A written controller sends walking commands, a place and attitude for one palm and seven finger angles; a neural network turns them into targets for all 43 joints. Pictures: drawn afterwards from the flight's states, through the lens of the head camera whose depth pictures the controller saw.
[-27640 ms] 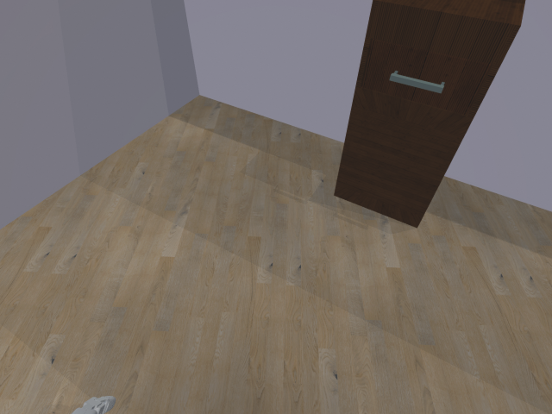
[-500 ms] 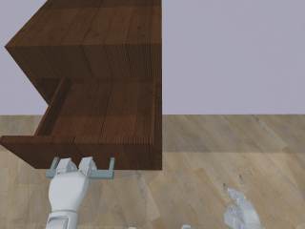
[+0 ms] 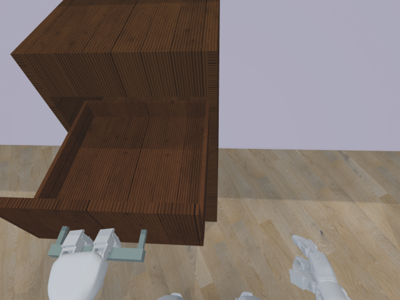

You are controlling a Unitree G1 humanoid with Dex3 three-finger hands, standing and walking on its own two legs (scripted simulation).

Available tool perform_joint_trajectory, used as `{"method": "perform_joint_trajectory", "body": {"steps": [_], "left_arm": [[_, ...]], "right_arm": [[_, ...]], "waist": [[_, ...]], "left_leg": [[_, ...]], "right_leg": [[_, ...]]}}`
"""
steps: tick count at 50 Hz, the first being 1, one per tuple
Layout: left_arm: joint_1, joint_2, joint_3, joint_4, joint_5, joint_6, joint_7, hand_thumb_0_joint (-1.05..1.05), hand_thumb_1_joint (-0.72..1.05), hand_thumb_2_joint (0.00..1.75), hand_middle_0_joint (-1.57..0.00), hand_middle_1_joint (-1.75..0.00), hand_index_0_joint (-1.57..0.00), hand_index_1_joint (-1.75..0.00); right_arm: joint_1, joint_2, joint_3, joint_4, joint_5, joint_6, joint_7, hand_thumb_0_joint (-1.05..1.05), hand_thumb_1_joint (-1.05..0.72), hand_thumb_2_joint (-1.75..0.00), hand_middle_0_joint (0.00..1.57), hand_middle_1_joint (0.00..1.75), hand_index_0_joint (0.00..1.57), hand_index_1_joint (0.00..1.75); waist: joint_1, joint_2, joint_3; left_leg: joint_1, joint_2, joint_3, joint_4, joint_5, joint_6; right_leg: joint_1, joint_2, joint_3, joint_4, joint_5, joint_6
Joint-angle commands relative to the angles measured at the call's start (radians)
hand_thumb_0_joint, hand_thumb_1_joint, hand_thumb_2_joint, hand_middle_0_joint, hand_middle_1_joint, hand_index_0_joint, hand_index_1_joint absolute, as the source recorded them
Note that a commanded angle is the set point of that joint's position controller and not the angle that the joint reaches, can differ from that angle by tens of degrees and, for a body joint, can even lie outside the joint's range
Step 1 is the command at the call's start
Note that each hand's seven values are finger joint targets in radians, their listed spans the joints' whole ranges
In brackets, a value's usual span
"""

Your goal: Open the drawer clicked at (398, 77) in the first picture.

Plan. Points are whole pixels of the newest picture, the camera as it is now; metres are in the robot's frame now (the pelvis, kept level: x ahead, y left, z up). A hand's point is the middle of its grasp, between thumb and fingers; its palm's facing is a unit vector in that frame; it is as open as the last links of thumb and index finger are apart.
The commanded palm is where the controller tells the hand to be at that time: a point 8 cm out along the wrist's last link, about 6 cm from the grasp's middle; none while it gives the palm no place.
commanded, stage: pull the drawer open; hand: left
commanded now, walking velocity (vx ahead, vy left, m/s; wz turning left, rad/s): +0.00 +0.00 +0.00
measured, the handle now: (100, 242) +0.22 +0.22 +0.00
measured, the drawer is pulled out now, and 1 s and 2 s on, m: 0.29 0.30 0.30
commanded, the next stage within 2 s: open the thumb to release the handle in 0.26 s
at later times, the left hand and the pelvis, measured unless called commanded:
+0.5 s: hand (82, 280) +0.16 +0.24 -0.02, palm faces -0.02 -0.03 -1.00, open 5.7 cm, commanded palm +0.13 +0.24 +0.03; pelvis +0.00 +0.00 -0.01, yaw +1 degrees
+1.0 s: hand (80, 283) +0.15 +0.24 -0.02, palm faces -0.03 -0.10 -0.99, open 13.4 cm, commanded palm +0.13 +0.23 +0.03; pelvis -0.01 +0.01 -0.01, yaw +1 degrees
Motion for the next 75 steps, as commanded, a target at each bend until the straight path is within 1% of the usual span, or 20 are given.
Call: {"method": "perform_joint_trajectory", "body": {"steps": [1,9,17,18,19,21,24,28,31,35,38,47,48,53,57,60,63,68,70,75], "left_arm": [[0.15,0.161,0.174,-0.168,-0.031,0.019,0.045,0.0,0.9,0.9,-0.4,-1.35,-0.4,-1.35],[0.268,0.172,0.198,-0.195,-0.044,-0.017,0.032,0.0,0.9,0.9,-0.4,-1.35,-0.4,-1.35],[0.335,0.181,0.228,-0.221,-0.055,-0.044,0.029,0.0,0.9,0.9,-0.4,-1.35,-0.4,-1.35],[0.034,0.216,0.229,-0.218,-0.027,-0.037,0.045,0.0,0.9,0.9,-0.4,-1.35,-0.4,-1.35],[0.021,0.223,0.262,-0.223,-0.02,-0.046,0.061,0.0,0.83,0.87,-0.4,-1.34,-0.4,-1.34],[0.117,0.194,0.251,-0.14,-0.019,-0.045,0.066,0.0,0.69,0.81,-0.38,-1.33,-0.38,-1.33],[0.106,0.172,0.22,-0.187,-0.052,-0.023,0.056,0.0,0.48,0.72,-0.37,-1.3,-0.37,-1.3],[0.093,0.151,0.162,-0.192,-0.084,0.007,0.015,0.0,0.2,0.6,-0.35,-1.27,-0.35,-1.27],[0.107,0.167,0.163,-0.17,-0.073,0.002,0.0,0.0,-0.01,0.51,-0.33,-1.25,-0.33,-1.25],[0.126,0.175,0.163,-0.17,-0.059,-0.02,-0.008,0.0,-0.29,0.39,-0.32,-1.22,-0.32,-1.22],[0.121,0.153,0.139,-0.179,-0.054,-0.027,-0.01,0.0,-0.5,0.3,-0.3,-1.2,-0.3,-1.2],[0.159,0.155,0.152,-0.198,-0.049,-0.041,0.003,0.0,-0.5,0.3,-0.3,-1.2,-0.3,-1.2],[0.14,0.06,0.035,-0.231,-0.058,-0.026,-0.013,0.0,-0.5,0.3,-0.3,-1.2,-0.3,-1.2],[0.105,0.129,0.097,-0.212,-0.045,-0.022,-0.007,0.0,-0.5,0.3,-0.3,-1.2,-0.3,-1.2],[0.033,0.128,0.082,-0.209,-0.012,-0.018,0.007,0.0,-0.5,0.3,-0.3,-1.2,-0.3,-1.2],[0.023,0.123,0.077,-0.21,-0.022,-0.003,0.008,0.0,-0.5,0.3,-0.3,-1.2,-0.3,-1.2],[-0.01,0.117,0.069,-0.214,-0.034,0.014,0.007,0.0,-0.5,0.3,-0.3,-1.2,-0.3,-1.2],[0.026,0.156,0.088,-0.314,-0.059,0.035,-0.003,0.0,-0.5,0.3,-0.3,-1.2,-0.3,-1.2],[0.008,0.149,0.073,-0.33,-0.064,0.039,-0.013,0.0,-0.5,0.3,-0.3,-1.2,-0.3,-1.2],[0.029,0.157,0.09,-0.324,-0.073,0.045,-0.031,0.0,-0.5,0.3,-0.3,-1.2,-0.3,-1.2]], "right_arm": [[-0.097,-0.098,-0.039,-0.162,-0.005,-0.052,-0.006,0.0,-0.9,-0.9,0.2,0.3,0.2,0.3],[-0.092,-0.089,-0.037,-0.183,-0.01,-0.054,0.002,0.0,-0.9,-0.9,0.2,0.3,0.2,0.3],[-0.089,-0.087,-0.042,-0.185,-0.014,-0.051,0.009,0.0,-0.9,-0.9,0.2,0.3,0.2,0.3],[-0.087,-0.114,-0.044,-0.157,-0.02,-0.042,-0.002,0.0,-0.9,-0.9,0.2,0.3,0.2,0.3],[-0.077,-0.104,-0.053,-0.158,-0.026,-0.047,-0.01,0.0,-0.9,-0.9,0.2,0.3,0.2,0.3],[-0.07,-0.1,-0.051,-0.157,-0.023,-0.057,-0.011,0.0,-0.9,-0.9,0.2,0.3,0.2,0.3],[-0.056,-0.108,-0.061,-0.164,-0.017,-0.059,-0.013,0.0,-0.9,-0.9,0.2,0.3,0.2,0.3],[-0.058,-0.117,-0.059,-0.17,-0.004,-0.055,-0.022,0.0,-0.9,-0.9,0.2,0.3,0.2,0.3],[-0.06,-0.114,-0.052,-0.165,-0.003,-0.053,-0.027,0.0,-0.9,-0.9,0.2,0.3,0.2,0.3],[-0.058,-0.111,-0.047,-0.17,-0.001,-0.054,-0.019,0.0,-0.9,-0.9,0.2,0.3,0.2,0.3],[-0.056,-0.112,-0.046,-0.177,-0.005,-0.054,-0.009,0.0,-0.9,-0.9,0.2,0.3,0.2,0.3],[-0.05,-0.112,-0.047,-0.198,-0.01,-0.05,0.007,0.0,-0.9,-0.9,0.2,0.3,0.2,0.3],[-0.052,-0.113,-0.044,-0.21,-0.016,-0.053,0.017,0.0,-0.9,-0.9,0.2,0.3,0.2,0.3],[-0.036,-0.115,-0.045,-0.209,-0.014,-0.056,0.013,0.0,-0.9,-0.9,0.2,0.3,0.2,0.3],[-0.036,-0.113,-0.043,-0.203,-0.012,-0.054,0.016,0.0,-0.9,-0.9,0.2,0.3,0.2,0.3],[-0.033,-0.114,-0.043,-0.204,-0.008,-0.055,0.014,0.0,-0.9,-0.9,0.2,0.3,0.2,0.3],[-0.026,-0.116,-0.042,-0.205,-0.006,-0.054,0.008,0.0,-0.9,-0.9,0.2,0.3,0.2,0.3],[-0.032,-0.113,-0.035,-0.221,0.002,-0.049,0.002,0.0,-0.9,-0.9,0.2,0.3,0.2,0.3],[-0.035,-0.111,-0.034,-0.219,0.005,-0.048,0.002,0.0,-0.9,-0.9,0.2,0.3,0.2,0.3],[-0.037,-0.11,-0.031,-0.215,0.009,-0.052,0.004,0.0,-0.9,-0.9,0.2,0.3,0.2,0.3]], "waist": [[0.036,-0.045,-0.173],[0.051,-0.054,-0.163],[0.053,-0.057,-0.179],[-0.021,-0.058,-0.151],[0.011,-0.045,-0.19],[0.02,-0.038,-0.173],[0.01,-0.038,-0.246],[-0.013,-0.071,-0.222],[-0.003,-0.112,-0.195],[0.006,-0.059,-0.168],[-0.004,-0.039,-0.149],[0.006,-0.015,-0.155],[-0.016,0.007,-0.162],[-0.016,-0.069,-0.172],[-0.018,-0.032,-0.158],[-0.018,-0.003,-0.164],[-0.029,-0.031,-0.183],[-0.011,-0.012,-0.216],[-0.018,-0.013,-0.165],[-0.016,-0.022,-0.119]], "left_leg": [[0.059,-0.053,-0.027,-0.094,0.292,0.019],[0.036,-0.056,-0.025,-0.076,0.267,0.019],[0.009,-0.056,-0.026,-0.059,0.299,0.019],[-0.018,-0.05,-0.036,-0.028,0.257,0.023],[-0.014,-0.052,-0.032,-0.025,0.24,0.022],[-0.008,-0.051,-0.03,-0.027,0.237,0.018],[0.03,-0.051,-0.024,-0.034,0.27,0.023],[0.028,-0.045,-0.028,-0.058,0.26,0.03],[0.013,-0.045,-0.027,-0.066,0.245,0.032],[0.038,-0.042,-0.027,-0.08,0.25,0.028],[0.052,-0.036,-0.031,-0.083,0.248,0.029],[0.068,-0.03,-0.04,-0.08,0.262,0.022],[0.08,-0.027,-0.045,-0.081,0.275,0.024],[0.067,-0.019,-0.052,-0.073,0.275,0.025],[0.08,-0.018,-0.055,-0.075,0.246,0.016],[0.092,-0.016,-0.055,-0.086,0.24,0.016],[0.103,-0.012,-0.059,-0.093,0.258,0.019],[0.159,-0.013,-0.053,-0.128,0.301,0.02],[0.165,-0.01,-0.053,-0.144,0.277,0.022],[0.18,-0.006,-0.051,-0.178,0.275,0.025]], "right_leg": [[0.191,-0.004,0.079,-0.155,0.375,-0.002],[0.171,-0.008,0.094,-0.151,0.338,-0.006],[0.186,-0.008,0.103,-0.125,0.426,-0.008],[0.098,-0.016,0.107,-0.119,0.387,-0.001],[0.112,-0.018,0.111,-0.115,0.347,0.002],[0.09,-0.011,0.089,-0.112,0.315,-0.005],[0.138,-0.016,0.075,-0.117,0.366,0.001],[0.167,-0.022,0.056,-0.146,0.363,0.012],[0.171,-0.022,0.057,-0.157,0.349,0.016],[0.148,-0.018,0.046,-0.159,0.315,0.006],[0.114,-0.015,0.03,-0.162,0.279,0.002],[0.077,-0.005,0.008,-0.136,0.249,-0.006],[0.065,-0.01,0.001,-0.139,0.247,-0.007],[0.064,-0.006,-0.003,-0.134,0.255,-0.001],[0.012,-0.005,-0.005,-0.128,0.189,-0.006],[0.024,-0.006,-0.013,-0.136,0.177,-0.006],[0.04,-0.005,-0.02,-0.142,0.197,-0.003],[0.119,-0.009,-0.009,-0.177,0.237,-0.004],[0.111,-0.011,-0.012,-0.199,0.208,-0.002],[0.148,-0.01,-0.006,-0.232,0.224,-0.002]]}}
